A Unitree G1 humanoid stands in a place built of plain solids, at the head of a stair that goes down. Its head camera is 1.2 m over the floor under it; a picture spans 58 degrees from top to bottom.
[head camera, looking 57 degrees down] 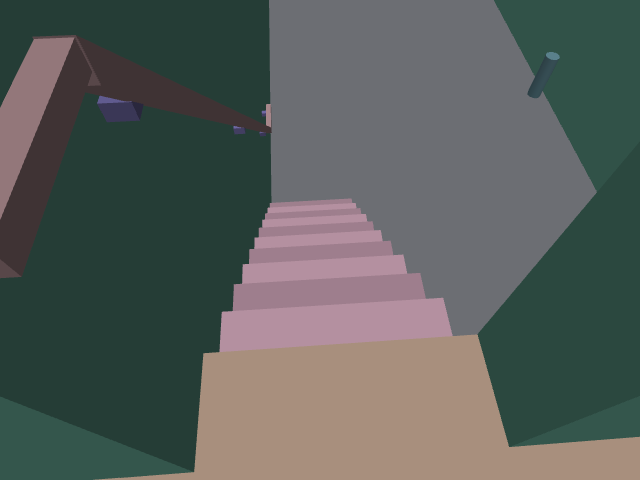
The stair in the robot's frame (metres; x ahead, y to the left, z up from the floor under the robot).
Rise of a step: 0.21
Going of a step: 0.22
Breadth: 0.79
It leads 4 degrees to the left of straight ahead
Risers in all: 11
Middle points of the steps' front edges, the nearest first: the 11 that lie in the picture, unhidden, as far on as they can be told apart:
0.43 -0.06 0.00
0.64 -0.05 -0.21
0.86 -0.03 -0.42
1.07 -0.02 -0.62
1.29 0.00 -0.83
1.50 0.01 -1.03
1.71 0.03 -1.24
1.93 0.04 -1.45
2.14 0.06 -1.66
2.36 0.07 -1.86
2.57 0.09 -2.07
